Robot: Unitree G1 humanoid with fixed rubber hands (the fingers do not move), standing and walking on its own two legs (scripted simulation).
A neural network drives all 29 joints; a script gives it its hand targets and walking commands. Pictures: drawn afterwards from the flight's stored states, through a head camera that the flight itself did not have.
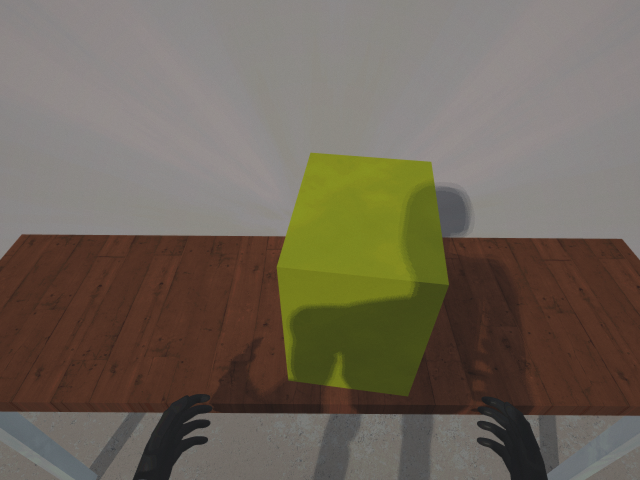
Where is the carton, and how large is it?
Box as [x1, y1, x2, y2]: [277, 153, 448, 395]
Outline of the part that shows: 310,153 277,264 277,275 288,380 407,395 448,286 431,163 426,161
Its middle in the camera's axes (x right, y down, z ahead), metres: +0.07 +0.05 +0.64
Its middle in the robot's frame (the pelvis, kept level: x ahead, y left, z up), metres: +0.44 -0.04 +0.00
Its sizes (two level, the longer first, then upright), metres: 0.266 0.200 0.281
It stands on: a table, 0.64 m high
